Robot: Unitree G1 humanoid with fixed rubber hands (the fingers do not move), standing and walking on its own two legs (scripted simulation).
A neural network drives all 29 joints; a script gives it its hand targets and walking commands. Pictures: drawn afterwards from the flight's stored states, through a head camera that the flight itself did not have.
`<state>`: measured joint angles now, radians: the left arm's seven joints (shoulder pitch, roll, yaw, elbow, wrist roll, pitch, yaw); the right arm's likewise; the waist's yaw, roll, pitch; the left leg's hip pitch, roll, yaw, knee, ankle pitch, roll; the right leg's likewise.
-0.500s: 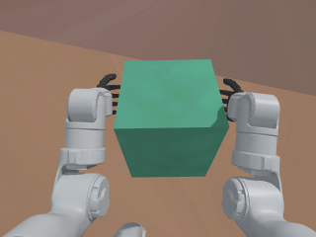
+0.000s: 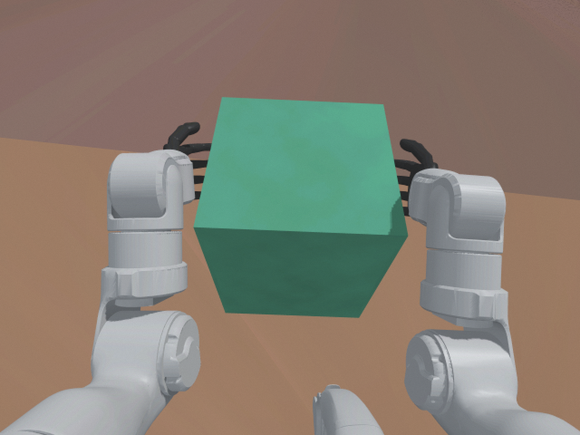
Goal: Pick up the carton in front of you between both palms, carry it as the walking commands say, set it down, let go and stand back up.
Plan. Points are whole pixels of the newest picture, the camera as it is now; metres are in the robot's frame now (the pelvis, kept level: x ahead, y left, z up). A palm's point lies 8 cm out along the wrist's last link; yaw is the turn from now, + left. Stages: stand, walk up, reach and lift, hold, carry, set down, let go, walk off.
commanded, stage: carry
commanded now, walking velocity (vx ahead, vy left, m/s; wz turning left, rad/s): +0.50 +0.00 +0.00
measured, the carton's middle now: (297, 218) +0.39 -0.03 +0.07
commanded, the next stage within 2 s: none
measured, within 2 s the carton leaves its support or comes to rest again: neither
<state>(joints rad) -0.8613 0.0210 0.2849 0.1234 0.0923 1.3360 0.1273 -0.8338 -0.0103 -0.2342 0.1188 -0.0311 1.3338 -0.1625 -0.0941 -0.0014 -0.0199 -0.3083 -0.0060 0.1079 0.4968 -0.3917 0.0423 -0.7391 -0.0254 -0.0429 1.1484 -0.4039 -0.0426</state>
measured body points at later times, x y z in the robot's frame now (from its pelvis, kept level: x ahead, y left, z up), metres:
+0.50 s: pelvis +0.30 -0.02 +0.03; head +0.33 -0.02 +0.48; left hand +0.69 +0.16 +0.20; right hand +0.71 -0.14 +0.20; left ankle +0.44 +0.10 -0.66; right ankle +0.23 -0.11 -0.71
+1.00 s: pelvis +0.61 -0.02 +0.05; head +0.62 -0.02 +0.50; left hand +1.00 +0.14 +0.23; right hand +1.00 -0.17 +0.22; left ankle +0.48 +0.09 -0.66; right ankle +0.73 -0.10 -0.65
